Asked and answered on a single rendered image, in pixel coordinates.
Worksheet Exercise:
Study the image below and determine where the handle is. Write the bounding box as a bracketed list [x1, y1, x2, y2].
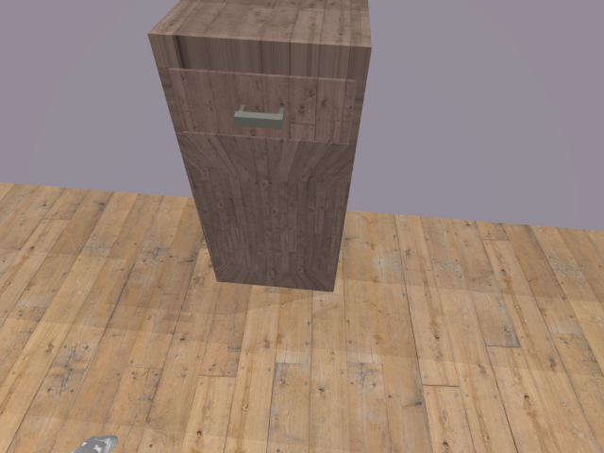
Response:
[233, 105, 284, 129]

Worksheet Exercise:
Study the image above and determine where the drawer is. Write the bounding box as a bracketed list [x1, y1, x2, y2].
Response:
[168, 68, 355, 143]

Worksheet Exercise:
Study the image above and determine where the cabinet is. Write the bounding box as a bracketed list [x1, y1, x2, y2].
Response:
[147, 0, 372, 292]

